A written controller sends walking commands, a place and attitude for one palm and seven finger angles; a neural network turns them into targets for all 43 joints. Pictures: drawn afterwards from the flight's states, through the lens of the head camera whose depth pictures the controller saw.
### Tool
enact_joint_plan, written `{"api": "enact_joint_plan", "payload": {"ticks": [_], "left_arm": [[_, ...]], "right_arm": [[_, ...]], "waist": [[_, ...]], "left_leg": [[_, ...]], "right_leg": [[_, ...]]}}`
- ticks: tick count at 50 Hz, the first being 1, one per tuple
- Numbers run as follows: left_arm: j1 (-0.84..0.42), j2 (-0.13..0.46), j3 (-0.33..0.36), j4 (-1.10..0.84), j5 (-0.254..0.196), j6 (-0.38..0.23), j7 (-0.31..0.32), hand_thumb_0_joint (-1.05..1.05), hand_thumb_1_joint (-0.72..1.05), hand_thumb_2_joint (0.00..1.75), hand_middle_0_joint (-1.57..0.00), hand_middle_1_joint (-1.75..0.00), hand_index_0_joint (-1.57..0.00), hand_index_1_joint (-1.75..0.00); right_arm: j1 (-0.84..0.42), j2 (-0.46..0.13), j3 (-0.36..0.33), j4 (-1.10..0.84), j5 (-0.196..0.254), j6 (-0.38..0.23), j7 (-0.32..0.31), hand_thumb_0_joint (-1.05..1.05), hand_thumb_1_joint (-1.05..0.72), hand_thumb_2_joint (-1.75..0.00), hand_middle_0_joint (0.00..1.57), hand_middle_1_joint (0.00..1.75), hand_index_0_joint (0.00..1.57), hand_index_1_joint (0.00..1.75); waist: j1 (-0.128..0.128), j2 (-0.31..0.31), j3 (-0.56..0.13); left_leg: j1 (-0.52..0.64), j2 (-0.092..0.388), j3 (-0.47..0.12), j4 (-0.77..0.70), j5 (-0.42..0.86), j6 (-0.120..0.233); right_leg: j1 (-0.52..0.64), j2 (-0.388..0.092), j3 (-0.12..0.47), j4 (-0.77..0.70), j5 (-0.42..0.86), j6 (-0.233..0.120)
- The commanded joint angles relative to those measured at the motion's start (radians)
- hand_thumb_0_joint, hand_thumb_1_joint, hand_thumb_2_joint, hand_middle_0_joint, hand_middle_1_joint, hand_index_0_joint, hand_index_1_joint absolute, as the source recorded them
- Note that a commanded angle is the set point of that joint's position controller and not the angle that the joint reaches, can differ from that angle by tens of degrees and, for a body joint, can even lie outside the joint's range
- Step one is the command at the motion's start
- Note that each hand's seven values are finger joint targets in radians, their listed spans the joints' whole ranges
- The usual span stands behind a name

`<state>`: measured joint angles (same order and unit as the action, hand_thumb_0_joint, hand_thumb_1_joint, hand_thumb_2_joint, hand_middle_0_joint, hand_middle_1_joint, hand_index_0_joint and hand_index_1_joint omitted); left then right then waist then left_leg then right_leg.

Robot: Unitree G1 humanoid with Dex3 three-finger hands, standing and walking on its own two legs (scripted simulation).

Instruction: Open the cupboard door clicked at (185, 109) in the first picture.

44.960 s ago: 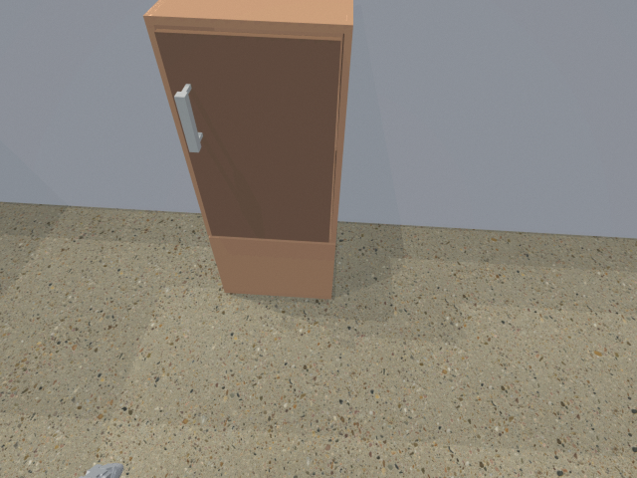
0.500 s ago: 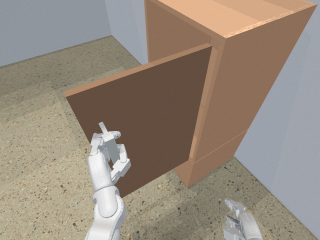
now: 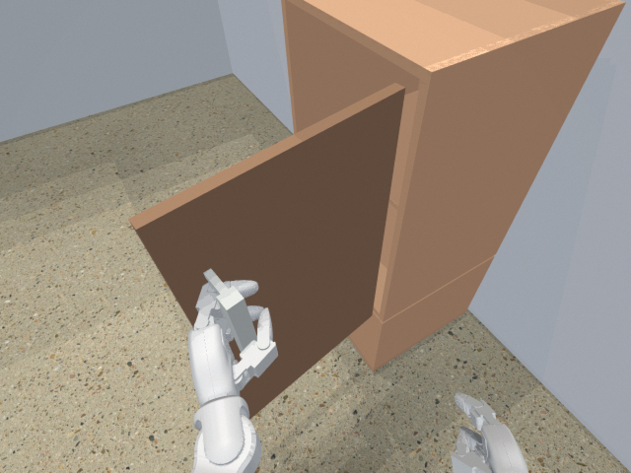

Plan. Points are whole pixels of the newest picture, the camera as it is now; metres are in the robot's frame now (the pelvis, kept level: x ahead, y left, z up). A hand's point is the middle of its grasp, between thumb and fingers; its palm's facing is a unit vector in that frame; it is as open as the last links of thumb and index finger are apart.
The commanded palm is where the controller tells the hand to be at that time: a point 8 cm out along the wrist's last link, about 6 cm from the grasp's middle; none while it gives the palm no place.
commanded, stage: open thumb and fingers to let go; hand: left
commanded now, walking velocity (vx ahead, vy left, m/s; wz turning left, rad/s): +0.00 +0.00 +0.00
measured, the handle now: (232, 316) +0.30 +0.12 +0.06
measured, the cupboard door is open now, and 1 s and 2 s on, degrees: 99 100 100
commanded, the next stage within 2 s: slide the hand sideways off the handle in 0.64 s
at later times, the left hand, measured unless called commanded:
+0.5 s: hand (258, 334) +0.27 +0.08 +0.06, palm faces +0.31 -0.95 -0.02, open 14.2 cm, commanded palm +0.23 +0.10 +0.06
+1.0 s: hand (252, 365) +0.24 +0.08 +0.06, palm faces -0.16 -0.99 +0.03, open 16.1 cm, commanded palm +0.22 +0.12 +0.06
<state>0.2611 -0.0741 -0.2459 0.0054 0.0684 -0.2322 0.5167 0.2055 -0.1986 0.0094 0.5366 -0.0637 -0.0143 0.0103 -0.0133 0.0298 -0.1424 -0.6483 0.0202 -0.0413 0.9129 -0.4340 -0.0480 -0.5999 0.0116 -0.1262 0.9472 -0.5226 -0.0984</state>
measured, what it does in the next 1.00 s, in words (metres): stands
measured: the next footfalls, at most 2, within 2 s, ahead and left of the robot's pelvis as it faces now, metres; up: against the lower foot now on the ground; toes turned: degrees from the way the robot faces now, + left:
none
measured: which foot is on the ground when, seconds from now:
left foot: down 0.00-1.00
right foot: down 0.00-1.00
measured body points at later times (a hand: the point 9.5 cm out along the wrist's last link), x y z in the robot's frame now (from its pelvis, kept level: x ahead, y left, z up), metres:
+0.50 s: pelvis -0.01 +0.02 +0.00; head +0.02 +0.00 +0.45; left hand +0.25 +0.13 +0.06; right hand +0.17 -0.20 -0.10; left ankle +0.01 +0.16 -0.69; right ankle -0.02 -0.05 -0.69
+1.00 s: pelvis -0.02 +0.05 -0.01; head +0.02 +0.03 +0.44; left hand +0.24 +0.14 +0.06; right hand +0.15 -0.18 -0.09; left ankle +0.01 +0.16 -0.69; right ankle -0.02 -0.05 -0.69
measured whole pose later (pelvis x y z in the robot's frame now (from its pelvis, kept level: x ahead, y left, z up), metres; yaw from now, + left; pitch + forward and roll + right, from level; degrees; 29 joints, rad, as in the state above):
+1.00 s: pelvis -0.02 +0.05 -0.01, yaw -1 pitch +9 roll -1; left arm 0.21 0.05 -0.29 -0.02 -0.04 -0.25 0.10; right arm 0.24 -0.22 0.03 0.46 0.00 -0.04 0.01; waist -0.01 0.05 -0.10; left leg -0.71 0.00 -0.01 0.99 -0.45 0.00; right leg -0.64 -0.01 -0.10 0.98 -0.50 -0.04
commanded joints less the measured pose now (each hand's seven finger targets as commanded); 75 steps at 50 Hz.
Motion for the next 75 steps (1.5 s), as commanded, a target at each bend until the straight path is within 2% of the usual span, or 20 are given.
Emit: {"api": "enact_joint_plan", "payload": {"ticks": [1, 7, 11, 13, 18, 20, 31, 37, 38, 39, 41, 43, 45, 47, 51, 52, 59, 63, 71, 75], "left_arm": [[-0.118, -0.083, -0.02, -0.232, 0.013, -0.061, -0.002, 0.0, 0.2, 0.6, -0.35, -1.27, -0.35, -1.27], [-0.161, -0.103, -0.047, -0.208, 0.028, -0.065, 0.003, 0.0, -0.22, 0.42, -0.32, -1.23, -0.32, -1.23], [-0.219, -0.113, -0.059, -0.204, 0.033, -0.07, 0.016, 0.0, -0.5, 0.3, -0.3, -1.2, -0.3, -1.2], [-0.233, -0.129, -0.075, -0.187, 0.038, -0.062, 0.022, 0.0, -0.5, 0.3, -0.3, -1.2, -0.3, -1.2], [-0.275, -0.144, -0.083, -0.157, 0.04, -0.049, 0.035, 0.0, -0.5, 0.3, -0.26, -0.95, -0.26, -0.95], [-0.31, -0.151, -0.089, -0.163, 0.042, -0.043, 0.041, 0.0, -0.5, 0.3, -0.24, -0.85, -0.24, -0.85], [-0.294, -0.202, -0.127, -0.159, 0.046, -0.022, 0.053, 0.0, -0.5, 0.3, -0.15, -0.3, -0.15, -0.3], [-0.333, -0.189, -0.109, -0.148, 0.038, -0.007, 0.061, 0.0, -0.5, 0.3, -0.15, -0.3, -0.15, -0.3], [-0.368, -0.061, -0.308, -0.191, 0.134, -0.056, -0.139, 0.0, -0.5, 0.3, -0.15, -0.3, -0.15, -0.3], [-0.371, -0.003, -0.233, -0.228, 0.094, -0.098, -0.251, 0.0, -0.5, 0.3, -0.15, -0.3, -0.15, -0.3], [-0.369, 0.045, -0.217, -0.256, 0.038, -0.14, -0.413, 0.0, -0.5, 0.3, -0.15, -0.3, -0.15, -0.3], [-0.327, 0.038, -0.18, -0.276, -0.047, -0.141, -0.494, 0.0, -0.5, 0.3, -0.15, -0.3, -0.15, -0.3], [-0.283, 0.022, -0.132, -0.273, -0.113, -0.117, -0.49, 0.0, -0.5, 0.3, -0.15, -0.3, -0.15, -0.3], [-0.217, 0.032, -0.083, -0.258, -0.128, -0.09, -0.446, 0.0, -0.5, 0.3, -0.15, -0.3, -0.15, -0.3], [-0.116, 0.04, -0.068, -0.306, -0.089, -0.083, -0.38, 0.0, -0.5, 0.3, -0.15, -0.3, -0.15, -0.3], [-0.085, 0.067, -0.045, -0.309, -0.078, -0.085, -0.37, 0.0, -0.5, 0.3, -0.15, -0.3, -0.15, -0.3], [0.086, 0.094, -0.021, -0.39, -0.061, -0.095, -0.366, 0.0, -0.5, 0.3, -0.15, -0.3, -0.15, -0.3], [0.139, 0.111, -0.016, -0.452, -0.056, -0.106, -0.372, 0.0, -0.5, 0.3, -0.15, -0.3, -0.15, -0.3], [0.312, 0.127, -0.033, -0.571, -0.081, -0.164, -0.426, 0.0, -0.5, 0.3, -0.15, -0.3, -0.15, -0.3], [0.41, 0.153, -0.015, -0.58, -0.091, -0.171, -0.458, 0.0, -0.5, 0.3, -0.15, -0.3, -0.15, -0.3]], "right_arm": [[-0.073, -0.066, -0.025, -0.172, 0.009, -0.049, -0.002, 0.0, -0.9, -0.9, 0.2, 0.3, 0.2, 0.3], [-0.088, -0.068, -0.024, -0.174, 0.011, -0.053, -0.002, 0.0, -0.9, -0.9, 0.2, 0.3, 0.2, 0.3], [-0.086, -0.069, -0.024, -0.17, 0.01, -0.058, -0.002, 0.0, -0.9, -0.9, 0.2, 0.3, 0.2, 0.3], [-0.095, -0.069, -0.025, -0.172, 0.013, -0.059, -0.001, 0.0, -0.9, -0.9, 0.2, 0.3, 0.2, 0.3], [-0.092, -0.07, -0.026, -0.168, 0.015, -0.063, -0.001, 0.0, -0.9, -0.9, 0.2, 0.3, 0.2, 0.3], [-0.092, -0.069, -0.025, -0.166, 0.014, -0.062, 0.001, 0.0, -0.9, -0.9, 0.2, 0.3, 0.2, 0.3], [-0.099, -0.068, -0.026, -0.171, 0.014, -0.074, 0.012, 0.0, -0.9, -0.9, 0.2, 0.3, 0.2, 0.3], [-0.116, -0.07, -0.023, -0.164, 0.016, -0.073, 0.015, 0.0, -0.9, -0.9, 0.2, 0.3, 0.2, 0.3], [-0.041, -0.116, -0.025, -0.139, 0.025, -0.068, 0.027, 0.0, -0.9, -0.9, 0.2, 0.3, 0.2, 0.3], [-0.037, -0.101, -0.036, -0.167, 0.032, -0.068, 0.021, 0.0, -0.9, -0.9, 0.2, 0.3, 0.2, 0.3], [-0.029, -0.104, -0.029, -0.187, 0.043, -0.075, 0.009, 0.0, -0.9, -0.9, 0.2, 0.3, 0.2, 0.3], [-0.031, -0.1, -0.024, -0.219, 0.058, -0.082, 0.0, 0.0, -0.9, -0.9, 0.2, 0.3, 0.2, 0.3], [-0.038, -0.101, -0.018, -0.24, 0.069, -0.087, -0.009, 0.0, -0.9, -0.9, 0.2, 0.3, 0.2, 0.3], [-0.046, -0.104, -0.014, -0.251, 0.07, -0.086, -0.01, 0.0, -0.9, -0.9, 0.2, 0.3, 0.2, 0.3], [-0.033, -0.104, -0.018, -0.28, 0.061, -0.079, 0.003, 0.0, -0.9, -0.9, 0.2, 0.3, 0.2, 0.3], [-0.03, -0.106, -0.02, -0.282, 0.06, -0.076, 0.007, 0.0, -0.9, -0.9, 0.2, 0.3, 0.2, 0.3], [-0.018, -0.098, -0.02, -0.321, 0.056, -0.054, 0.021, 0.0, -0.9, -0.9, 0.2, 0.3, 0.2, 0.3], [-0.006, -0.099, -0.022, -0.326, 0.054, -0.048, 0.022, 0.0, -0.9, -0.9, 0.2, 0.3, 0.2, 0.3], [0.018, -0.102, -0.03, -0.349, 0.057, -0.064, 0.021, 0.0, -0.9, -0.9, 0.2, 0.3, 0.2, 0.3], [0.028, -0.104, -0.037, -0.359, 0.061, -0.061, 0.018, 0.0, -0.9, -0.9, 0.2, 0.3, 0.2, 0.3]], "waist": [[-0.01, -0.133, -0.186], [-0.021, -0.133, -0.14], [-0.024, -0.114, -0.169], [-0.027, -0.101, -0.162], [-0.024, -0.116, -0.17], [-0.024, -0.089, -0.181], [-0.02, -0.081, -0.177], [-0.015, -0.096, -0.154], [-0.11, -0.118, -0.094], [-0.073, -0.093, -0.156], [-0.073, -0.062, -0.195], [-0.056, -0.032, -0.202], [-0.046, -0.068, -0.165], [-0.024, -0.086, -0.135], [-0.01, -0.086, -0.146], [0.006, -0.084, -0.16], [0.024, -0.055, -0.159], [0.005, -0.052, -0.149], [-0.001, -0.028, -0.174], [-0.005, -0.064, -0.166]], "left_leg": [[0.061, -0.052, 0.015, -0.031, 0.199, 0.059], [0.068, -0.046, 0.01, -0.027, 0.162, 0.065], [0.073, -0.047, 0.009, -0.021, 0.158, 0.066], [0.08, -0.045, 0.011, -0.022, 0.154, 0.068], [0.09, -0.043, 0.01, -0.031, 0.153, 0.07], [0.1, -0.044, 0.012, -0.033, 0.161, 0.07], [0.114, -0.037, 0.007, -0.036, 0.173, 0.069], [0.103, -0.037, 0.0, -0.042, 0.143, 0.068], [0.109, -0.037, 0.003, -0.03, 0.166, 0.089], [0.1, -0.039, 0.008, -0.017, 0.177, 0.093], [0.113, -0.042, 0.01, -0.009, 0.174, 0.094], [0.121, -0.043, 0.01, -0.019, 0.147, 0.089], [0.109, -0.042, 0.005, -0.039, 0.104, 0.084], [0.097, -0.04, 0.001, -0.057, 0.083, 0.079], [0.095, -0.034, 0.003, -0.062, 0.119, 0.076], [0.091, -0.035, 0.002, -0.062, 0.141, 0.074], [0.079, -0.03, 0.021, -0.054, 0.186, 0.07], [0.074, -0.025, 0.019, -0.031, 0.229, 0.071], [0.06, -0.026, 0.008, 0.01, 0.275, 0.072], [0.032, -0.028, 0.008, 0.03, 0.276, 0.075]], "right_leg": [[0.166, -0.086, 0.202, -0.222, 0.575, 0.126], [0.09, -0.07, 0.176, -0.23, 0.421, 0.112], [0.07, -0.065, 0.166, -0.216, 0.376, 0.105], [0.051, -0.059, 0.154, -0.215, 0.346, 0.1], [0.041, -0.048, 0.132, -0.212, 0.302, 0.092], [0.041, -0.044, 0.127, -0.205, 0.308, 0.089], [0.009, -0.02, 0.082, -0.177, 0.273, 0.073], [-0.008, -0.015, 0.079, -0.186, 0.202, 0.068], [-0.055, -0.025, 0.118, -0.167, 0.303, 0.075], [-0.015, -0.03, 0.119, -0.149, 0.346, 0.07], [0.005, -0.033, 0.129, -0.14, 0.359, 0.07], [0.009, -0.028, 0.128, -0.15, 0.299, 0.066], [0.0, -0.018, 0.114, -0.171, 0.218, 0.071], [-0.003, -0.012, 0.1, -0.177, 0.168, 0.07], [0.0, -0.008, 0.078, -0.139, 0.213, 0.066], [0.019, -0.007, 0.079, -0.127, 0.234, 0.06], [0.032, 0.0, 0.078, -0.095, 0.299, 0.057], [0.015, 0.004, 0.077, -0.072, 0.36, 0.06], [-0.01, 0.007, 0.074, -0.024, 0.397, 0.065], [-0.017, 0.007, 0.078, -0.018, 0.419, 0.073]]}}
